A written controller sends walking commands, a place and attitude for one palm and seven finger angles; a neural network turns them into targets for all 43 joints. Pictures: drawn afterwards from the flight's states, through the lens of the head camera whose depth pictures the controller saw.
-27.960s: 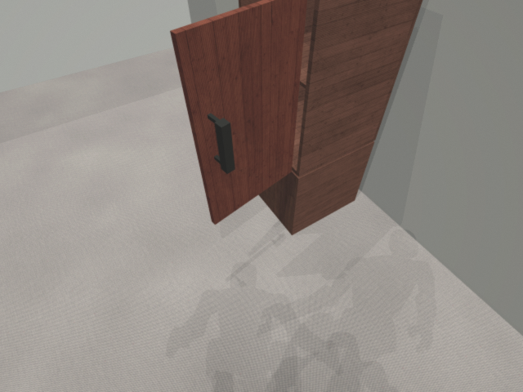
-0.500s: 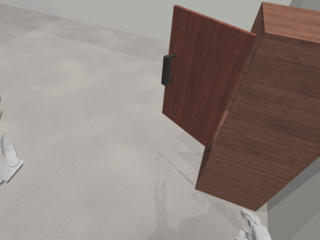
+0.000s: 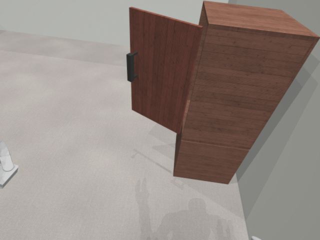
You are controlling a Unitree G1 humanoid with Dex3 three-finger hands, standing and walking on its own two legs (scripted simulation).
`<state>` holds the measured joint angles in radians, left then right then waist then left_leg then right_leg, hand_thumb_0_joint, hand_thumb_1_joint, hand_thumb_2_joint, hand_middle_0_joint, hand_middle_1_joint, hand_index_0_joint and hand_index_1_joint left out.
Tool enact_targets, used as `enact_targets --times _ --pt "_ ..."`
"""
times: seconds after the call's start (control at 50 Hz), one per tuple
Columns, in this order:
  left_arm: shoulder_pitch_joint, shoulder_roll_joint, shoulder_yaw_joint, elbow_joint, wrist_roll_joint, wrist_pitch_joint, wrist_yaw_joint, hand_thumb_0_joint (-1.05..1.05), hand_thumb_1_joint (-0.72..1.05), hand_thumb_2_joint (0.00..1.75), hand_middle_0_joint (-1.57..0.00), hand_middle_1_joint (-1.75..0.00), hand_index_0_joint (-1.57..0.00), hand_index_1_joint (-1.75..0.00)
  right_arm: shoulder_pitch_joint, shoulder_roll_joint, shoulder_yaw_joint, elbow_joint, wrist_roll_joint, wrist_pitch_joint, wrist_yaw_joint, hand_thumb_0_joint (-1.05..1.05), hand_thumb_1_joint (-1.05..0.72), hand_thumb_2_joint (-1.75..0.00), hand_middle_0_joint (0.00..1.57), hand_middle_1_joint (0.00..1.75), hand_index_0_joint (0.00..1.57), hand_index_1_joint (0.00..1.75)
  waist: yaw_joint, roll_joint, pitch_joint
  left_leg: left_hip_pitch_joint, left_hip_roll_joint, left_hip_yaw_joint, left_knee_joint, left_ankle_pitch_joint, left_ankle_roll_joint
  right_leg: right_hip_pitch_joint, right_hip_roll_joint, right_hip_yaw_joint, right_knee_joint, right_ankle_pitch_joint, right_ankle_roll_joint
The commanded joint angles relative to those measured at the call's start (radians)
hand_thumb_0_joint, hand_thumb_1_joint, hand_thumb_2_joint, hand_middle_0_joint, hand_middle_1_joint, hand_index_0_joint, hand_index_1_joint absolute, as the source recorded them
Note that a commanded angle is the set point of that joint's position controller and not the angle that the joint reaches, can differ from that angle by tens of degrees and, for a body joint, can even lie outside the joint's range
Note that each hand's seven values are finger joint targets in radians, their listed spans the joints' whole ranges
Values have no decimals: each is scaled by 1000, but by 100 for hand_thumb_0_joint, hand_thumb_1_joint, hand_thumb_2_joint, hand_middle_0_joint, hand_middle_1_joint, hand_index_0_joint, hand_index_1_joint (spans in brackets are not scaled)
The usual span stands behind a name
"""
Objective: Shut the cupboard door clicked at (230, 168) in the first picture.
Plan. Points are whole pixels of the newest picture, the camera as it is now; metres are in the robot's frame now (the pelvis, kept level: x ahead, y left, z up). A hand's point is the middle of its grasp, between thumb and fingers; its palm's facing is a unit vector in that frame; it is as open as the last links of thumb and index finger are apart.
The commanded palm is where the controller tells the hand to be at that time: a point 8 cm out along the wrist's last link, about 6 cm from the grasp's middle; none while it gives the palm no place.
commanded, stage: stop stepping back and stand still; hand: left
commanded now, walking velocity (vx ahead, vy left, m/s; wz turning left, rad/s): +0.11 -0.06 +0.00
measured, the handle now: (133, 66) +0.93 +0.15 -0.01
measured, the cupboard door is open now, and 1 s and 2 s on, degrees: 63 63 63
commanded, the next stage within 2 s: let the arm hang, fingers relaxed in 1.26 s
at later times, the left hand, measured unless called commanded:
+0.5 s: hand (31, 167) +0.21 +0.25 +0.16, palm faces +0.45 -0.80 -0.40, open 7.4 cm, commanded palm +0.16 +0.28 +0.18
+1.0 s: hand (15, 169) +0.20 +0.27 +0.16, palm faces +0.41 -0.80 -0.44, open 7.4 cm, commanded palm +0.15 +0.30 +0.18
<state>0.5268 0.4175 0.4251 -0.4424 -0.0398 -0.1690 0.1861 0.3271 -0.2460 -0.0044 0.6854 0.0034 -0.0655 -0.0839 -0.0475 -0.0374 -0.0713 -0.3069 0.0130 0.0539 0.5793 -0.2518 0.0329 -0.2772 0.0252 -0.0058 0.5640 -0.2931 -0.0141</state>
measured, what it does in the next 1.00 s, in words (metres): stands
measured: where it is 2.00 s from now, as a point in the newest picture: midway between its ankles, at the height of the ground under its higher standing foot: outside the picture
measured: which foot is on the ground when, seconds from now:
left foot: down 0.00-1.00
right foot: down 0.00-1.00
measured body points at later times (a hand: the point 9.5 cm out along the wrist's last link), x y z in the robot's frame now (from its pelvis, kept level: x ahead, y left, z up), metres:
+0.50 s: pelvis +0.01 -0.02 +0.00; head -0.01 -0.01 +0.45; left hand +0.18 +0.29 +0.18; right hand +0.17 -0.25 -0.07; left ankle +0.03 +0.09 -0.73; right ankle -0.04 -0.10 -0.73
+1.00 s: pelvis +0.00 +0.01 +0.01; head +0.00 +0.02 +0.46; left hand +0.18 +0.31 +0.19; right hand +0.14 -0.23 -0.08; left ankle +0.03 +0.10 -0.73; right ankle -0.04 -0.09 -0.73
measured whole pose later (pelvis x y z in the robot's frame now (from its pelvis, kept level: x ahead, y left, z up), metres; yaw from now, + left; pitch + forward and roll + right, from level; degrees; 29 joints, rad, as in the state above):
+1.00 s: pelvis +0.00 +0.01 +0.01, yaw -1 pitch +1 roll -1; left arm 0.57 0.42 0.40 -0.46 -0.06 -0.16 0.16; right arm 0.25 -0.20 0.03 0.62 0.01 -0.05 -0.09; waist -0.01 0.00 -0.04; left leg -0.30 0.01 0.08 0.48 -0.20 0.04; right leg -0.15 0.04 -0.04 0.42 -0.28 -0.02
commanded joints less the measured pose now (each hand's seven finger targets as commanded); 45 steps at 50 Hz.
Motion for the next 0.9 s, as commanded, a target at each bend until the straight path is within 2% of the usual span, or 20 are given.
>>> enact_targets --times 0.0,0.02,0.04,0.12,0.14,0.22,0.24,0.28,0.3,0.36,0.38,0.42,0.44,0.48,0.62,0.64,0.72,0.74,0.82,0.88 --pt "-58 191 120 -259 27 -76 8 0 90 90 -20 -30 -20 -30 -186 -102 -22 -197 -13 -89 -17 0 -90 -90 20 30 20 30 29 316 89 -193 253 -398 -496 -612 75 41 24 -24 159 -102 16" --pt "-84 211 132 -273 29 -77 4 0 90 90 -20 -30 -20 -30 -183 -97 -25 -201 -15 -98 -16 0 -90 -90 20 30 20 30 32 307 109 -214 248 -390 -518 -611 63 45 28 -35 179 -93 14" --pt "-82 185 112 -278 28 -79 3 0 90 90 -20 -30 -20 -30 -170 -93 -28 -199 -20 -106 -13 0 -90 -90 20 30 20 30 28 264 110 -197 241 -364 -501 -555 55 59 28 -45 146 -91 12" --pt "9 183 113 -226 21 -67 5 0 90 90 -20 -30 -20 -30 -152 -98 -29 -184 -17 -109 -5 0 -90 -90 20 30 20 30 26 200 54 -90 162 -201 -370 -316 16 151 16 -60 -133 -33 -1" --pt "21 158 96 -212 15 -65 3 0 90 90 -20 -30 -20 -30 -150 -93 -27 -185 -15 -104 -2 0 -90 -90 20 30 20 30 22 184 44 -90 149 -186 -341 -269 9 172 4 -44 -158 -20 -8" --pt "-39 199 133 -201 5 -74 6 0 90 90 -20 -30 -20 -30 -151 -93 -29 -172 -22 -101 1 0 -90 -90 20 30 20 30 24 125 -31 -23 115 -129 -203 23 -5 166 -74 52 -165 148 -27" --pt "-15 168 107 -169 -4 -66 3 0 90 90 -20 -30 -20 -30 -145 -82 -33 -170 -9 -94 5 0 -90 -90 20 30 20 30 28 35 -58 9 99 -97 -136 69 -9 159 -97 107 -184 184 -31" --pt "-14 175 106 -190 -11 -58 4 0 90 90 -20 -30 -20 -30 -155 -74 -34 -182 2 -76 11 0 -90 -90 20 30 20 30 27 -28 -69 34 70 -53 -42 94 -17 118 -167 188 -223 267 -48" --pt "-13 177 106 -187 -14 -56 4 0 90 90 -20 -30 -20 -30 -161 -66 -27 -182 3 -68 11 0 -90 -90 20 30 20 30 28 -46 -58 28 59 -45 -27 93 -22 110 -184 195 -230 312 -50" --pt "-35 178 99 -175 -10 -51 6 0 90 90 -20 -30 -20 -30 -181 -59 -20 -187 7 -53 7 0 -90 -90 20 30 20 30 29 -22 -37 37 54 -36 -39 136 -21 104 -176 165 -207 418 -26" --pt "-57 174 90 -174 -9 -50 5 0 90 90 -20 -30 -20 -30 -186 -62 -20 -190 7 -49 6 0 -90 -90 20 30 20 30 30 -16 -21 55 54 -38 -49 162 -19 84 -164 150 -206 415 -15" --pt "-87 193 102 -182 -5 -51 4 0 90 90 -20 -30 -20 -30 -200 -70 -21 -191 5 -47 -2 0 -90 -90 20 30 20 30 34 60 -6 101 66 -42 -72 217 -13 46 -138 126 -201 400 3" --pt "-97 178 81 -194 -3 -54 2 0 90 90 -20 -30 -20 -30 -196 -64 -17 -195 5 -45 -4 0 -90 -90 20 30 20 30 33 84 1 111 73 -53 -87 251 -10 46 -121 107 -191 384 7" --pt "-106 176 79 -199 -3 -57 1 0 90 90 -20 -30 -20 -30 -195 -68 -17 -201 5 -44 -8 0 -90 -90 20 30 20 30 38 107 -8 123 85 -59 -104 301 -5 62 -96 88 -181 385 22" --pt "-43 186 100 -214 -8 -53 -1 0 90 90 -20 -30 -20 -30 -191 -76 -24 -227 9 -42 -6 0 -90 -90 20 30 20 30 41 110 -61 129 88 -69 -120 323 -10 110 -86 72 -180 367 14" --pt "-32 166 84 -225 -10 -53 -3 0 90 90 -20 -30 -20 -30 -192 -71 -22 -232 10 -40 -6 0 -90 -90 20 30 20 30 39 114 -65 126 91 -71 -124 319 -10 115 -85 69 -176 355 11" --pt "18 197 128 -220 -17 -50 0 0 90 90 -20 -30 -20 -30 -190 -78 -23 -238 7 -35 -8 0 -90 -90 20 30 20 30 41 106 -83 104 95 -83 -139 296 -13 135 -81 64 -179 329 7" --pt "21 176 108 -227 -19 -51 -2 0 90 90 -20 -30 -20 -30 -190 -75 -22 -241 9 -32 -8 0 -90 -90 20 30 20 30 37 105 -74 96 98 -88 -143 296 -14 136 -79 61 -175 319 5" --pt "18 197 125 -235 -21 -51 -1 0 90 90 -20 -30 -20 -30 -191 -83 -21 -239 6 -37 -14 0 -90 -90 20 30 20 30 39 126 -76 93 105 -98 -166 277 -12 134 -69 50 -172 288 8" --pt "12 176 105 -220 -20 -50 -1 0 90 90 -20 -30 -20 -30 -185 -80 -17 -235 6 -41 -15 0 -90 -90 20 30 20 30 39 112 -61 78 110 -106 -188 238 -8 133 -61 42 -174 247 11"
